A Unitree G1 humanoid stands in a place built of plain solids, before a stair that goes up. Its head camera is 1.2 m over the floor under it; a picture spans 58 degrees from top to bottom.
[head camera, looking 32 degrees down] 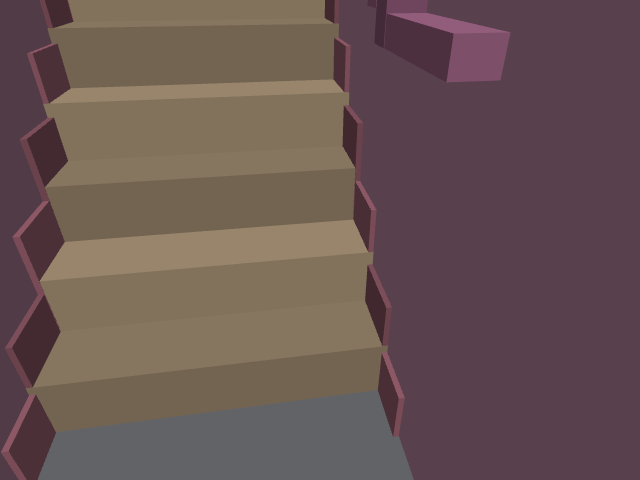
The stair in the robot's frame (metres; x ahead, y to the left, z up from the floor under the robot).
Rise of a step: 0.21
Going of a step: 0.23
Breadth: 1.07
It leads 9 degrees to the left of straight ahead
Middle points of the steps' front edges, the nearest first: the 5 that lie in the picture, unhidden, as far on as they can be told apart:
0.90 0.31 0.19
1.12 0.34 0.40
1.35 0.38 0.61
1.57 0.41 0.82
1.80 0.45 1.02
